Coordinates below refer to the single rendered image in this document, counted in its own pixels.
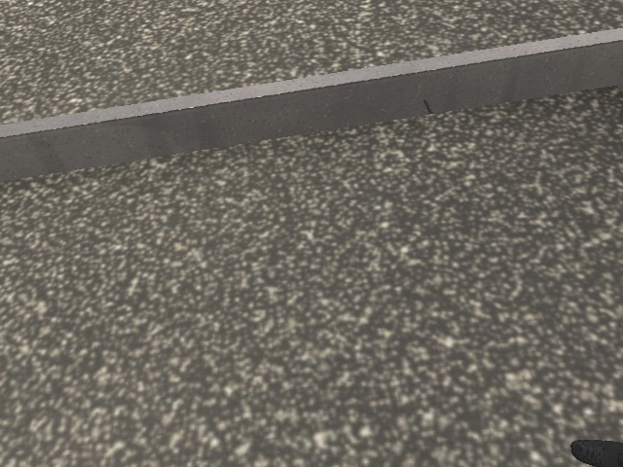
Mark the right robot hand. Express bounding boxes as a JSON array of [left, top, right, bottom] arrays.
[[570, 440, 623, 467]]

